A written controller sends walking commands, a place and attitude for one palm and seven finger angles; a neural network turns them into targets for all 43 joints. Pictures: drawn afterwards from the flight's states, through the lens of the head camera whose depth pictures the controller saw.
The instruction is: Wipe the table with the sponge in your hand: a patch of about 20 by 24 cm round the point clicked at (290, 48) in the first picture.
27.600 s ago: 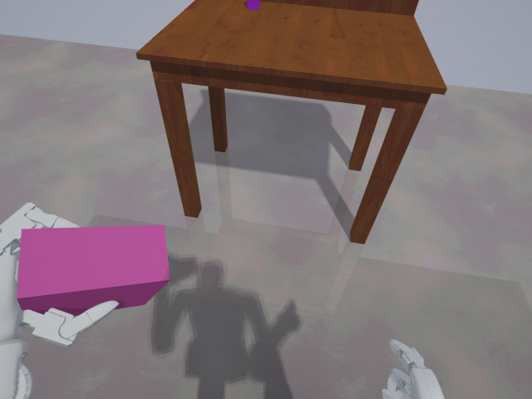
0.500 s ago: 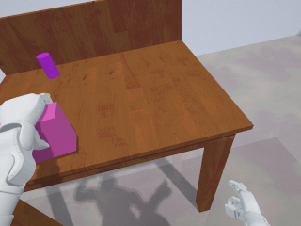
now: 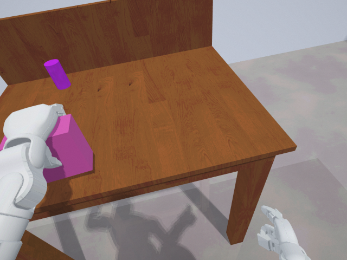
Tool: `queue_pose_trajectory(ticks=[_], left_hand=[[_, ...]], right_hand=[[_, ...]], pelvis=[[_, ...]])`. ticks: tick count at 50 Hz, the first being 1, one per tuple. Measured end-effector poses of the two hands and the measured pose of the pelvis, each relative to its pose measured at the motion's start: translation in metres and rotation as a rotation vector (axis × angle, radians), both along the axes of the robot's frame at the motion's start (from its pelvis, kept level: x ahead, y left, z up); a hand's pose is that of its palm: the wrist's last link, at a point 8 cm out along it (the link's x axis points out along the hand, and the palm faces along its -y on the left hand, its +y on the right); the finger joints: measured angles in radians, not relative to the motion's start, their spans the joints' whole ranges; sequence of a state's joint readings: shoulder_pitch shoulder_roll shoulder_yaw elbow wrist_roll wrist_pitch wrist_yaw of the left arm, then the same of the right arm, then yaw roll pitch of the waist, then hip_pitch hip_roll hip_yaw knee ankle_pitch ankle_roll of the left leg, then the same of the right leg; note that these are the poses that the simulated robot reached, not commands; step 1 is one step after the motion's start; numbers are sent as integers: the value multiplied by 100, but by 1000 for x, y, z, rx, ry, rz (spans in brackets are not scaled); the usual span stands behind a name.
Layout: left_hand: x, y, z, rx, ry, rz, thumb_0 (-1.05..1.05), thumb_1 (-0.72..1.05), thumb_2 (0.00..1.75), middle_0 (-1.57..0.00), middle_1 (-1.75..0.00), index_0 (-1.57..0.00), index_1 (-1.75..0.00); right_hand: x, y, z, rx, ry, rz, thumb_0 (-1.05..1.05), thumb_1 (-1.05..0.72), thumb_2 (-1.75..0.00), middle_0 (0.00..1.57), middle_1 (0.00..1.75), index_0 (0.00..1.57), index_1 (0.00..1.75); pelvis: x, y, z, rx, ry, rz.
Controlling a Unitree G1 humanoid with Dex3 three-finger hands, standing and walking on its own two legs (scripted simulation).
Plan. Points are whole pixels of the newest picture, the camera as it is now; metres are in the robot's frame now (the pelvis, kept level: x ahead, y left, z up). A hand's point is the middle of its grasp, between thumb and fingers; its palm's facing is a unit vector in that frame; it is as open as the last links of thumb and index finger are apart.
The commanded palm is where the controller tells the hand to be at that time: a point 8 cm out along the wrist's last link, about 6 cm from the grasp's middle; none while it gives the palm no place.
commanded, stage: move the sponge above the wiping area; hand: left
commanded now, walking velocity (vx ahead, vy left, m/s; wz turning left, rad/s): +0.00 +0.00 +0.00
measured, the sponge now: (57, 157) +0.27 +0.33 +0.12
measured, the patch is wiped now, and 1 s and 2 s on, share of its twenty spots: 0.00 0.00 0.00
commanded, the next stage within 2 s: lower the sponge onto the table in 0.72 s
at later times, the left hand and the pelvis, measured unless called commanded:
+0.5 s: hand (47, 145) +0.27 +0.32 +0.16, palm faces +0.02 -0.04 -1.00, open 10.4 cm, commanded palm +0.23 +0.32 +0.25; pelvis +0.01 +0.00 +0.00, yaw +1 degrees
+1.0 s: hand (43, 152) +0.25 +0.33 +0.16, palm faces +0.01 -0.04 -1.00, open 10.4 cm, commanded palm +0.23 +0.32 +0.25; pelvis +0.00 +0.00 +0.00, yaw +0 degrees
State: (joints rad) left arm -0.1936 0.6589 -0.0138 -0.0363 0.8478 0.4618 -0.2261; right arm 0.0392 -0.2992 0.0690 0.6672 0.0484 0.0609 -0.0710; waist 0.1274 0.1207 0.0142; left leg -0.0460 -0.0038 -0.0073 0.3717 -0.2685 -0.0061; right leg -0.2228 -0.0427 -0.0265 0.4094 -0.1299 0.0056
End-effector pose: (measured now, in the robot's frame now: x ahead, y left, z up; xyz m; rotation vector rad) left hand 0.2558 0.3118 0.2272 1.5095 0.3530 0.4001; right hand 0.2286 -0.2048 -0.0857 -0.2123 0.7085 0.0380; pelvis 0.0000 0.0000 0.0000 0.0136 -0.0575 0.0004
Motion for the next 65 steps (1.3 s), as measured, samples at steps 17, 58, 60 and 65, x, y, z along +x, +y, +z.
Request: queue_pose_trajectory(ticks=[17,58,60,65], left_hand=[[-11,8,13,37,-131,12,0,-52,103,-69,-131,-71,-130],[-14,-15,-3,39,-52,-150,0,-53,103,-69,-130,-72,-129],[-13,-15,4,45,-97,-145,0,-53,103,-69,-130,-72,-129],[-10,-3,9,37,-105,-36,0,-53,103,-69,-130,-72,-129]], right_hand=[[10,12,4,-2,9,32,1,-90,-90,20,30,21,30],[5,4,9,-41,-34,21,1,-90,-90,20,30,21,30],[4,5,9,-30,-30,18,1,-90,-90,20,30,21,30],[1,4,4,-2,-5,13,1,-90,-90,20,30,21,30]], pelvis=[[7,1,0,-7,-14,-11],[3,-4,0,-8,-26,2],[3,-4,0,-9,-27,-1],[1,-4,0,-4,-18,-11]])
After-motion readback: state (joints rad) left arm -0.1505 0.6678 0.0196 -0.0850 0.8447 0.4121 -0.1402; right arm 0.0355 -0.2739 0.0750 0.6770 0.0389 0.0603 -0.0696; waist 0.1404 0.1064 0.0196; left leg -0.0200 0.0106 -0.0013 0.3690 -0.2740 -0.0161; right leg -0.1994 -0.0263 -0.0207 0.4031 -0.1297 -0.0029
